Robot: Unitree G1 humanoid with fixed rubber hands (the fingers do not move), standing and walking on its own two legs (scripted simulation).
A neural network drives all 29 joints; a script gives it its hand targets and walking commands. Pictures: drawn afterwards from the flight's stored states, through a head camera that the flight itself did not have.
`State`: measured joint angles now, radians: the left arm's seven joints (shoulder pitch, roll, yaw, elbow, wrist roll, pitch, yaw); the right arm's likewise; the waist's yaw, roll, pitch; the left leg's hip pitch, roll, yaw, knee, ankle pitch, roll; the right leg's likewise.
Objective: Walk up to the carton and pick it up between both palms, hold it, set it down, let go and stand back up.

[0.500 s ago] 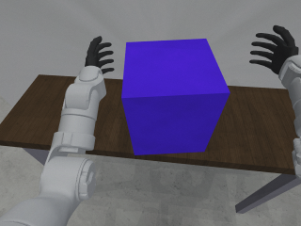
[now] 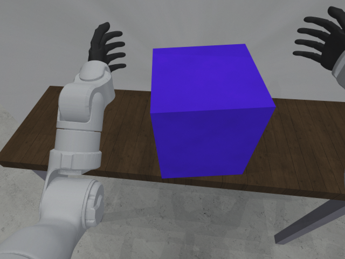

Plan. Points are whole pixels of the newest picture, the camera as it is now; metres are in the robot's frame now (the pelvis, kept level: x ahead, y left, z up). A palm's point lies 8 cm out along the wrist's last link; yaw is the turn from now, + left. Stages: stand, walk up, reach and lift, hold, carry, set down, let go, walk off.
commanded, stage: set down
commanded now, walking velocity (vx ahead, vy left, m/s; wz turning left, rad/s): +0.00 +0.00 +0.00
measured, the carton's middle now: (200, 115) +0.42 -0.01 +0.09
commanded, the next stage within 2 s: none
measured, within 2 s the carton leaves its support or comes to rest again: neither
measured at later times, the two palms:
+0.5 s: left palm (94, 120) +0.32 +0.20 +0.17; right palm (334, 114) +0.38 -0.26 +0.16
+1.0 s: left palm (105, 150) +0.28 +0.18 +0.12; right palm out of the picture +0.31 -0.30 +0.13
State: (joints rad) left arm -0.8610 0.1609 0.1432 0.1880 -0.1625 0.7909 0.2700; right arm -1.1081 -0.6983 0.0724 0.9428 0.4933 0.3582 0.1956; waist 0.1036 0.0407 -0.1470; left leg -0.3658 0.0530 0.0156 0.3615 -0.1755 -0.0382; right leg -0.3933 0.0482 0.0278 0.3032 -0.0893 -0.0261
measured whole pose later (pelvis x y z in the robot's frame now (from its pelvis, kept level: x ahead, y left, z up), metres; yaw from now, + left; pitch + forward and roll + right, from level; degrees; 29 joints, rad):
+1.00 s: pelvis +0.00 -0.02 +0.00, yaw -1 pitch -1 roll +0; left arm -0.13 0.04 0.13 -0.23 -0.03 0.70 0.23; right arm -0.30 -0.57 -0.01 0.42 0.44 0.25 0.20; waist -0.01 -0.03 -0.05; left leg -0.10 0.06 0.02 0.29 -0.17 -0.06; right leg -0.18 0.07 0.06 0.32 -0.12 -0.05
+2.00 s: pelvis +0.00 +0.01 +0.00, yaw -3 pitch -2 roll +0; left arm 0.21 -0.01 -0.01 -0.13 0.01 0.32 0.23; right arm 0.16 -0.49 -0.06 0.19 0.34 0.05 0.22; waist 0.03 -0.01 0.03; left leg -0.07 0.03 0.04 0.29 -0.18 -0.03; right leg -0.16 0.05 0.09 0.31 -0.11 -0.02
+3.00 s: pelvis -0.01 +0.02 +0.00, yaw -2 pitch -8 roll +1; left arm 0.01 0.06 0.02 0.16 0.03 0.37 -0.01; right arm 0.20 -0.28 -0.02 0.37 0.07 0.16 0.09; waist 0.05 0.05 0.09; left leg 0.02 0.01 0.05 0.32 -0.20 0.00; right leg -0.06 0.01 0.07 0.35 -0.14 0.00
